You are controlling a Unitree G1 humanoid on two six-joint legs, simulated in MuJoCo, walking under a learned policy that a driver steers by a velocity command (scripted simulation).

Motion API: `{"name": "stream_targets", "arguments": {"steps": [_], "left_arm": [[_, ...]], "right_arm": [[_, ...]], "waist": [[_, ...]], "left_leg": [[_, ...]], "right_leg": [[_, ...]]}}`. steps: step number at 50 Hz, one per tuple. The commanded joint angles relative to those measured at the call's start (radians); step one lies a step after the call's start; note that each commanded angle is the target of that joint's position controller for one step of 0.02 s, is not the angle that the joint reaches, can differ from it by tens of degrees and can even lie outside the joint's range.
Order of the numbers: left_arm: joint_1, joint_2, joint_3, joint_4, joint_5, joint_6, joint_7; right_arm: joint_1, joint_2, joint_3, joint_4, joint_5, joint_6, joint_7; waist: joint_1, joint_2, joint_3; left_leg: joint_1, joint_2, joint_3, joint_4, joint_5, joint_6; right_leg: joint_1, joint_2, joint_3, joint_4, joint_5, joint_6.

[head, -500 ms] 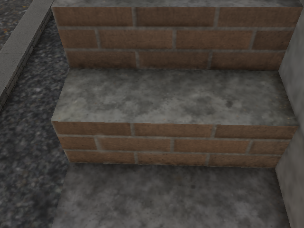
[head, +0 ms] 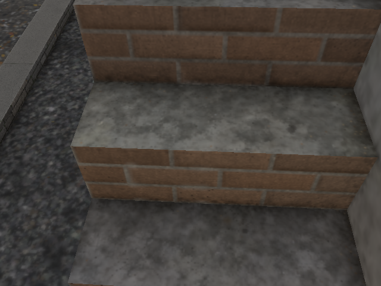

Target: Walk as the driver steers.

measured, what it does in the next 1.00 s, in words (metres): climbs: right foot 0.22 m higher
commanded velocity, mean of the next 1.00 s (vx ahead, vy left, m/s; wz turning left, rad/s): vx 0.20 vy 0.00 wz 0.00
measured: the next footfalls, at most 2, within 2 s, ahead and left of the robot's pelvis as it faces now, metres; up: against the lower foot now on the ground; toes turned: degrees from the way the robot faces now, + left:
right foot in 0.98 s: +0.13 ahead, -0.16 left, +0.22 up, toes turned -4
left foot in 1.50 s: +0.20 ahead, +0.08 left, +0.22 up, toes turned -1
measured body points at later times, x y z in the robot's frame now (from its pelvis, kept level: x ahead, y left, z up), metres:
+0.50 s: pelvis +0.00 +0.00 +0.00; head +0.01 +0.00 +0.45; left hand -0.15 +0.17 -0.13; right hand -0.04 -0.20 -0.16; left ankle -0.02 +0.14 -0.74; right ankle -0.05 -0.15 -0.74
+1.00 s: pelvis +0.07 -0.04 +0.05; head +0.11 -0.04 +0.50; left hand +0.37 +0.11 +0.01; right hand -0.08 -0.26 -0.08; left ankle +0.00 +0.13 -0.70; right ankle +0.08 -0.16 -0.54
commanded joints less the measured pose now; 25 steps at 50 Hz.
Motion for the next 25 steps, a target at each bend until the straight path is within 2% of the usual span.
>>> {"name": "stream_targets", "arguments": {"steps": [1, 10, 11, 14, 19, 21, 23, 25], "left_arm": [[0.189, 0.064, 0.009, 0.017, 0.0, 0.0, -0.001], [0.195, 0.064, 0.006, 0.03, 0.003, 0.001, -0.001], [0.203, 0.059, 0.004, 0.038, 0.011, 0.001, -0.001], [0.201, 0.062, 0.003, 0.042, 0.01, 0.002, 0.0], [0.199, 0.058, 0.002, 0.043, 0.008, 0.0, 0.003], [0.237, 0.057, 0.002, 0.064, 0.01, 0.006, 0.001], [0.234, 0.117, 0.024, 0.063, 0.021, 0.009, 0.009], [0.22, 0.171, 0.044, 0.064, 0.043, 0.007, 0.015]], "right_arm": [[0.083, -0.065, -0.007, -0.001, -0.001, 0.001, -0.002], [0.114, -0.066, 0.002, 0.009, -0.001, 0.007, 0.009], [0.102, -0.064, 0.004, 0.002, -0.003, 0.005, 0.012], [0.114, -0.065, 0.007, 0.006, -0.002, 0.003, 0.015], [0.107, -0.061, 0.005, 0.005, -0.003, 0.004, 0.005], [0.136, -0.063, 0.001, 0.018, -0.007, 0.007, 0.006], [0.144, -0.09, -0.018, 0.012, -0.022, 0.004, -0.006], [0.146, -0.077, -0.023, -0.01, -0.032, -0.005, -0.02]], "waist": [[-0.002, -0.029, 0.109], [-0.004, -0.022, 0.115], [-0.004, -0.027, 0.114], [-0.004, -0.019, 0.112], [-0.002, -0.025, 0.104], [-0.002, -0.027, 0.132], [0.004, -0.06, 0.171], [0.015, -0.112, 0.21]], "left_leg": [[0.072, -0.011, 0.015, -0.048, 0.174, 0.019], [0.078, -0.007, 0.009, -0.056, 0.177, 0.02], [0.079, -0.005, 0.006, -0.055, 0.18, 0.024], [0.074, -0.004, 0.006, -0.054, 0.183, 0.025], [0.067, -0.008, 0.011, -0.047, 0.185, 0.023], [0.063, -0.015, 0.02, -0.062, 0.043, 0.024], [0.024, -0.044, 0.053, -0.015, -0.166, 0.018], [-0.041, -0.058, 0.061, 0.052, -0.273, 0.021]], "right_leg": [[-0.155, 0.016, -0.053, -0.093, 0.191, -0.061], [-0.159, 0.021, -0.061, -0.108, 0.169, -0.056], [-0.164, 0.026, -0.059, -0.109, 0.165, -0.056], [-0.158, 0.026, -0.06, -0.112, 0.168, -0.057], [-0.148, 0.022, -0.059, -0.106, 0.206, -0.058], [-0.163, 0.02, -0.057, -0.141, 0.051, -0.067], [-0.193, -0.019, -0.015, -0.185, -0.179, -0.121], [-0.22, -0.1, 0.078, -0.231, -0.377, -0.196]]}}
Over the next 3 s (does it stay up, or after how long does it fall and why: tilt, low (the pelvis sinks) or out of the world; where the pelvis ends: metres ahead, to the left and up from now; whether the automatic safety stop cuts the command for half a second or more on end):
stays up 0.81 -0.01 0.77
